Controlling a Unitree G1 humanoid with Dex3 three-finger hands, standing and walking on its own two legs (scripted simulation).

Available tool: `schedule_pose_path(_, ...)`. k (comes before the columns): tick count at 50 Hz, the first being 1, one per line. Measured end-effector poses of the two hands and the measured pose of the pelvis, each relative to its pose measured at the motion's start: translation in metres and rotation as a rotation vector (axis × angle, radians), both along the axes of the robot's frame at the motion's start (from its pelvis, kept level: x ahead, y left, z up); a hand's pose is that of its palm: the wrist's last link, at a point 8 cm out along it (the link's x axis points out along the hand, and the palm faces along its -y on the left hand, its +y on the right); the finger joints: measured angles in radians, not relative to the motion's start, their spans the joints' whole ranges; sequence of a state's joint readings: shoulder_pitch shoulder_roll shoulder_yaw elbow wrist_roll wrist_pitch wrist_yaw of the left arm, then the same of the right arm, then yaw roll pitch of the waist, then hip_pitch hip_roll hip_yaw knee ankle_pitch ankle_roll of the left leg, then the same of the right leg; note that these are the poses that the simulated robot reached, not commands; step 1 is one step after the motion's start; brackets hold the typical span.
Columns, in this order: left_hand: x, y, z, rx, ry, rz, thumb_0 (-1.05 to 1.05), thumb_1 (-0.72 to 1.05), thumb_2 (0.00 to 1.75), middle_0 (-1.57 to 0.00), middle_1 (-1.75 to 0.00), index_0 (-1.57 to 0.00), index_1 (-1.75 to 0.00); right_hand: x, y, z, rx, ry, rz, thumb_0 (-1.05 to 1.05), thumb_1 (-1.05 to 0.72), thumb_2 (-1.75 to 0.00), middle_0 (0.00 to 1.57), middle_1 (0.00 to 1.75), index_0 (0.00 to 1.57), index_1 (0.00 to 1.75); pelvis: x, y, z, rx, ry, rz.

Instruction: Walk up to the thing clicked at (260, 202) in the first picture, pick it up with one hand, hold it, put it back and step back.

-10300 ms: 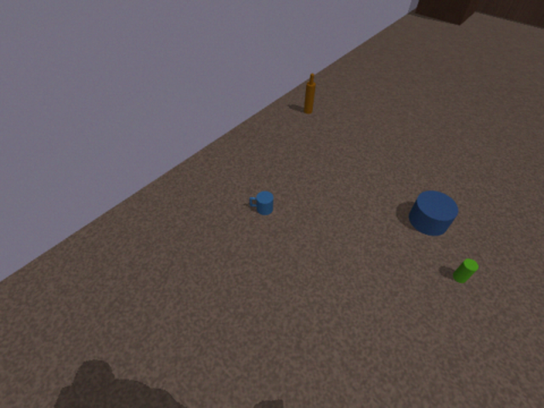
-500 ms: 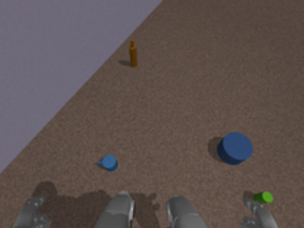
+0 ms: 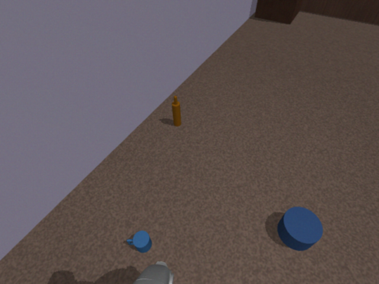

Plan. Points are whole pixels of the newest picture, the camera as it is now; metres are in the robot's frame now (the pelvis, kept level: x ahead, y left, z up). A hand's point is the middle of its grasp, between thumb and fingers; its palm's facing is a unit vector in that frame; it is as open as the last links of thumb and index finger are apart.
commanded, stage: walk up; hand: left
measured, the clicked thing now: (139, 241) +0.41 +0.29 -0.73
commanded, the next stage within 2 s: stand in 1.64 s
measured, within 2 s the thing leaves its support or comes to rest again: neither
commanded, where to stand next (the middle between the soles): +0.08 +0.02 m, yaw -1 degrees
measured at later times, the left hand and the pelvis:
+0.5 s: hand (87, 277) +0.16 +0.26 -0.16, palm faces -0.02 -0.92 -0.40, open 7.4 cm; pelvis +0.07 +0.00 -0.03, yaw +0 degrees
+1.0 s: hand out of the picture +0.09 +0.27 -0.16, palm faces +0.01 -0.93 -0.36, open 7.4 cm; pelvis +0.04 +0.00 -0.01, yaw +1 degrees
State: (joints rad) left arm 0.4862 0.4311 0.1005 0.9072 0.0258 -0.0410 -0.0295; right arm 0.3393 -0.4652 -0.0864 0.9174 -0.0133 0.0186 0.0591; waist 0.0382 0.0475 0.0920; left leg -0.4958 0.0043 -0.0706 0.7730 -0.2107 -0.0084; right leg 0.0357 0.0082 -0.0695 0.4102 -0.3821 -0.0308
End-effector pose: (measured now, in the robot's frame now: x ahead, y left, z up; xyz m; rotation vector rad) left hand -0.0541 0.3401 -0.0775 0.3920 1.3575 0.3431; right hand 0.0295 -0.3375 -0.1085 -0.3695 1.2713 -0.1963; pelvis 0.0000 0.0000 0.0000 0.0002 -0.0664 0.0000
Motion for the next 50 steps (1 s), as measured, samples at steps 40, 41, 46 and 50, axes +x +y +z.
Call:
schedule_pose_path(40, 0.172, -0.012, -0.044, -0.049, -0.195, -0.097, 0.01, 0.90, 0.89, -0.21, -0.30, -0.20, -0.30, 0.075, 0.032, -0.029, 0.004, -0.016, 0.018, 0.01, -0.90, -0.89, 0.20, 0.30, 0.20, 0.30, 0.044, 0.010, -0.024, 0.030, 0.018, 0.025)
schedule_pose_path(41, 0.168, -0.012, -0.044, -0.057, -0.181, -0.090, 0.01, 0.90, 0.89, -0.21, -0.30, -0.20, -0.30, 0.069, 0.034, -0.027, 0.008, -0.009, 0.013, 0.01, -0.90, -0.89, 0.20, 0.30, 0.20, 0.30, 0.044, 0.010, -0.021, 0.020, 0.018, 0.029)
schedule_pose_path(46, 0.151, -0.015, -0.048, -0.083, -0.149, -0.057, 0.01, 0.91, 0.89, -0.21, -0.30, -0.20, -0.30, 0.061, 0.039, -0.022, 0.019, 0.000, 0.010, 0.01, -0.90, -0.89, 0.20, 0.30, 0.20, 0.30, 0.043, 0.006, -0.016, -0.003, 0.007, 0.021)
schedule_pose_path(50, 0.141, -0.024, -0.048, -0.107, -0.122, -0.055, 0.01, 0.91, 0.89, -0.21, -0.30, -0.20, -0.30, 0.071, 0.043, -0.018, 0.033, -0.028, 0.009, 0.01, -0.90, -0.89, 0.20, 0.30, 0.20, 0.30, 0.040, 0.005, -0.010, -0.003, 0.002, 0.026)
